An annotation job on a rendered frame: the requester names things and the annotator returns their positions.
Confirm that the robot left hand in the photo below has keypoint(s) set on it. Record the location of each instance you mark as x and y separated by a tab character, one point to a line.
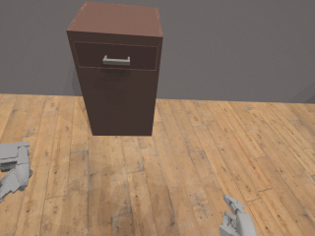
14	160

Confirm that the drawer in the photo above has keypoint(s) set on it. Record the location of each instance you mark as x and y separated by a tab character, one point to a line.
91	54

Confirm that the robot right hand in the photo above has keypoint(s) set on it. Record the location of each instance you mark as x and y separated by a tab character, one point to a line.
241	224

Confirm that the cabinet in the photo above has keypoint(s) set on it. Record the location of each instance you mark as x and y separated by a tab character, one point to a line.
119	101

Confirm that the handle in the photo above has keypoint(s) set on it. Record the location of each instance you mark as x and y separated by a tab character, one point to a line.
124	62

